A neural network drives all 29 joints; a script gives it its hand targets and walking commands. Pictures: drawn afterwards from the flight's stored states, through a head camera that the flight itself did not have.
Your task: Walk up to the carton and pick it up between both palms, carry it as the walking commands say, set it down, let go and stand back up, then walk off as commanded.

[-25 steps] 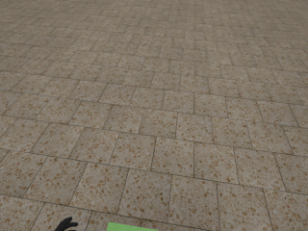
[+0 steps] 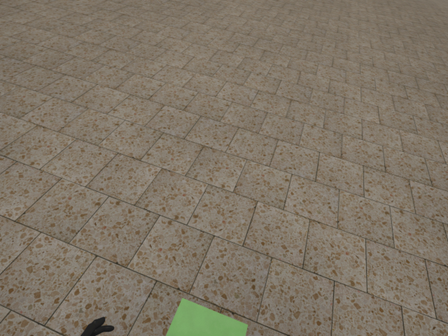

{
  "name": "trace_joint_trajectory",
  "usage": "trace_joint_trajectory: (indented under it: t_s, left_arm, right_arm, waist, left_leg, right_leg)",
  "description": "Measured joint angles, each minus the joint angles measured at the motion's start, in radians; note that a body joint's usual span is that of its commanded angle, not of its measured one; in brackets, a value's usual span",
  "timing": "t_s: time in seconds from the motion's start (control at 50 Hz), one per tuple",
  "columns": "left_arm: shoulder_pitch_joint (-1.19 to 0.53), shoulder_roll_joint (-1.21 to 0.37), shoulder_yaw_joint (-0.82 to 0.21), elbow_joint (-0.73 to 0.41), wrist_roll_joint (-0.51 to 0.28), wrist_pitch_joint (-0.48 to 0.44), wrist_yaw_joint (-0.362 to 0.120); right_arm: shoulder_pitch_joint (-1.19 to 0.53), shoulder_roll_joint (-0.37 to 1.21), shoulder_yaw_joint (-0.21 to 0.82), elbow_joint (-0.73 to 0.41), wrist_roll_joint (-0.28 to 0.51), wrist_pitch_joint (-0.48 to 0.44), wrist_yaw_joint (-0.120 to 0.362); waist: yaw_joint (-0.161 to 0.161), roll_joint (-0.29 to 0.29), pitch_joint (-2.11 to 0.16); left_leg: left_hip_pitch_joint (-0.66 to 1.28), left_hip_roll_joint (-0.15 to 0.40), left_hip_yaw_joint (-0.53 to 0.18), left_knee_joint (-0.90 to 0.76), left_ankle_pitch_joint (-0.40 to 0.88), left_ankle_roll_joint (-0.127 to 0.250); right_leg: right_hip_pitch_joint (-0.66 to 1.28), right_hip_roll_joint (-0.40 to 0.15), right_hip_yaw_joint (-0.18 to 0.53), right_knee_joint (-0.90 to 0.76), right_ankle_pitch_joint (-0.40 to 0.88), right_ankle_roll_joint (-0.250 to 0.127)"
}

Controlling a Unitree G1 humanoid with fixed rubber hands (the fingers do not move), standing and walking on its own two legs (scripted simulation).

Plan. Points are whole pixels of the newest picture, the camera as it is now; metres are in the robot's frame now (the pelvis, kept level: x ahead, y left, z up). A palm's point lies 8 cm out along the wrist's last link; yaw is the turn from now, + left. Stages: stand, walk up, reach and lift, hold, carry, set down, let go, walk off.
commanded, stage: walk up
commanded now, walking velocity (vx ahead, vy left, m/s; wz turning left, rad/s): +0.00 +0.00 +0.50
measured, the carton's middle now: out of the picture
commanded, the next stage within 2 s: none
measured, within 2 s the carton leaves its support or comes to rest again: neither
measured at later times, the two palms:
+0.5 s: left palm out of the picture +0.05 +0.24 -0.08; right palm out of the picture +0.05 -0.27 -0.11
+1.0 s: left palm out of the picture -0.06 +0.27 -0.12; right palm out of the picture +0.01 -0.24 -0.11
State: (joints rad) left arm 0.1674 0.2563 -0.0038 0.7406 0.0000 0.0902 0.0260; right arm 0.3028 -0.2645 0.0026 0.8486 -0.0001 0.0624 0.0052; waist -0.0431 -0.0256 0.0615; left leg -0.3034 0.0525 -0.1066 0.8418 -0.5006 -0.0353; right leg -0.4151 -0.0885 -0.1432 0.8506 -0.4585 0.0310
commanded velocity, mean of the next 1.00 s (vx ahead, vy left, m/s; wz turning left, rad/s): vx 0.00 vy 0.00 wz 0.49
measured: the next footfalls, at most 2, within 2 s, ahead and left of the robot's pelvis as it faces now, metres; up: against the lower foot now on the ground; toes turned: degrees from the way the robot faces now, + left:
right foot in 0.28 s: +0.06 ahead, -0.08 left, +0.00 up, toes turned -1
left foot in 0.80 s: -0.11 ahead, +0.15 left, +0.00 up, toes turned +14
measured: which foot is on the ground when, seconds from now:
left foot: down 0.00-0.30, up 0.32-0.78, down 0.80-1.00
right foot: up 0.00-0.26, down 0.28-0.82, up 0.84-1.00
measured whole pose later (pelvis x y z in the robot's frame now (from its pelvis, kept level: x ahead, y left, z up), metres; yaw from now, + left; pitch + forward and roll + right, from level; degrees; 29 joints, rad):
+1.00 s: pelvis -0.09 +0.00 +0.00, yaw +21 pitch -5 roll -2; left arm 0.16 0.28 0.00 0.74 0.00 0.12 0.02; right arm 0.34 -0.22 0.00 0.85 -0.01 0.05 0.00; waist -0.04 -0.05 0.12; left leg -0.27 0.01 -0.15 0.80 -0.45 -0.04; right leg -0.38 -0.03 -0.17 1.02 -0.55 0.06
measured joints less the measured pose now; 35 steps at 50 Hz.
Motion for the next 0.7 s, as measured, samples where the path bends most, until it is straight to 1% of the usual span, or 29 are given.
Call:
trace_joint_trajectory:
  t_s: [0.02,0.06,0.12,0.16,0.2,0.26,0.28,0.3,0.32,0.34,0.36,0.38,0.44,0.52,0.58,0.66,0.7]
  left_arm:
    - [0.0,0.008,0.0,-0.001,0.0,0.006,0.0]
    - [0.0,0.016,0.0,-0.001,0.0,0.006,0.0]
    - [0.0,0.024,0.0,-0.002,0.0,0.007,0.0]
    - [0.0,0.025,0.0,-0.002,0.0,0.007,0.0]
    - [0.0,0.025,0.0,-0.002,0.0,0.007,0.0]
    - [0.0,0.026,-0.001,-0.002,0.0,0.007,0.0]
    - [0.0,0.024,-0.001,-0.002,0.0,0.006,0.0]
    - [0.002,0.019,-0.001,-0.002,0.0,0.005,0.0]
    - [0.005,0.016,-0.001,-0.002,0.0,0.003,0.0]
    - [0.006,0.013,0.0,-0.002,0.0,0.003,0.0]
    - [0.006,0.012,0.0,-0.002,0.0,0.003,0.0]
    - [0.006,0.011,0.0,-0.002,0.0,0.003,0.0]
    - [0.006,0.01,0.0,-0.002,0.0,0.003,0.0]
    - [0.006,-0.005,-0.001,-0.002,0.0,0.003,0.0]
    - [0.006,-0.023,-0.001,-0.002,0.0,0.001,0.0]
    - [0.006,-0.038,-0.001,-0.002,0.0,-0.003,0.0]
    - [0.007,-0.039,-0.001,-0.002,0.0,-0.003,0.0]
  right_arm:
    - [0.005,0.01,0.0,0.0,0.0,0.0,0.0]
    - [0.01,0.014,0.0,0.0,0.0,0.0,0.0]
    - [0.01,0.014,0.0,-0.001,0.0,-0.01,0.0]
    - [0.01,0.014,0.0,-0.001,0.0,-0.013,0.0]
    - [0.01,0.014,0.0,-0.001,0.0,-0.015,0.0]
    - [0.01,0.014,0.0,-0.001,0.0,-0.015,0.0]
    - [0.008,0.014,0.0,-0.001,0.0,-0.015,0.0]
    - [0.0,0.014,0.0,0.0,0.0,-0.015,0.0]
    - [-0.006,0.017,0.0,0.0,0.0,-0.015,0.0]
    - [-0.006,0.018,0.0,0.0,0.0,-0.014,0.0]
    - [-0.006,0.019,0.0,0.0,0.0,-0.012,0.0]
    - [-0.007,0.019,0.0,0.0,0.0,-0.009,0.0]
    - [-0.018,0.018,0.0,0.0,0.0,0.001,0.0]
    - [-0.03,0.018,0.0,0.0,0.0,0.004,0.001]
    - [-0.03,0.018,0.0,0.0,0.0,0.014,0.004]
    - [-0.03,0.018,0.0,0.0,0.0,0.02,0.006]
    - [-0.029,0.018,0.0,-0.001,0.0,0.021,0.006]
  waist:
    - [0.0,-0.008,0.004]
    - [0.001,-0.01,0.007]
    - [0.001,-0.011,-0.002]
    - [0.001,-0.011,-0.009]
    - [0.001,-0.012,-0.009]
    - [0.002,-0.012,-0.002]
    - [0.002,-0.009,0.005]
    - [0.002,0.004,0.018]
    - [0.002,0.008,0.025]
    - [0.002,0.008,0.025]
    - [0.003,0.009,0.022]
    - [0.003,0.01,0.019]
    - [0.002,0.011,0.011]
    - [0.002,0.012,0.008]
    - [0.002,0.012,0.008]
    - [0.002,0.012,0.013]
    - [0.001,0.013,0.022]
  left_leg:
    - [0.004,-0.01,-0.006,-0.002,0.021,0.002]
    - [0.01,-0.021,-0.02,-0.013,0.048,0.009]
    - [0.008,-0.042,-0.023,-0.048,0.074,0.016]
    - [-0.006,-0.058,-0.023,-0.066,0.092,0.018]
    - [-0.023,-0.074,-0.023,-0.08,0.109,0.018]
    - [-0.047,-0.099,-0.026,-0.091,0.129,0.015]
    - [-0.052,-0.106,-0.03,-0.091,0.133,0.01]
    - [-0.049,-0.102,-0.035,-0.091,0.137,0.008]
    - [-0.05,-0.106,-0.035,-0.082,0.108,0.007]
    - [-0.065,-0.113,-0.034,-0.044,0.063,0.007]
    - [-0.091,-0.115,-0.034,0.016,0.036,0.007]
    - [-0.118,-0.112,-0.034,0.082,0.032,0.007]
    - [-0.189,-0.088,-0.035,0.245,0.082,0.007]
    - [-0.233,-0.053,-0.036,0.365,0.13,0.0]
    - [-0.233,-0.036,-0.036,0.398,0.14,-0.007]
    - [-0.22,-0.009,-0.034,0.398,0.14,-0.012]
    - [-0.191,0.008,-0.027,0.361,0.139,-0.012]
  right_leg:
    - [-0.009,0.007,0.011,0.066,-0.031,0.001]
    - [-0.02,0.026,0.015,0.162,-0.043,0.007]
    - [-0.021,0.042,0.016,0.201,-0.044,0.007]
    - [-0.02,0.053,0.022,0.19,-0.053,0.009]
    - [-0.013,0.068,0.029,0.141,-0.073,0.011]
    - [0.031,0.087,0.036,-0.016,-0.082,0.011]
    - [0.056,0.091,0.036,-0.093,-0.025,0.001]
    - [0.064,0.098,0.031,-0.125,0.085,-0.034]
    - [0.065,0.097,0.027,-0.128,0.123,-0.07]
    - [0.067,0.091,0.022,-0.131,0.132,-0.095]
    - [0.073,0.084,0.011,-0.143,0.135,-0.111]
    - [0.082,0.079,-0.002,-0.161,0.139,-0.119]
    - [0.099,0.066,-0.032,-0.215,0.165,-0.123]
    - [0.1,0.051,-0.059,-0.254,0.196,-0.127]
    - [0.1,0.039,-0.085,-0.26,0.203,-0.127]
    - [0.102,0.031,-0.135,-0.26,0.208,-0.12]
    - [0.107,0.031,-0.158,-0.259,0.211,-0.113]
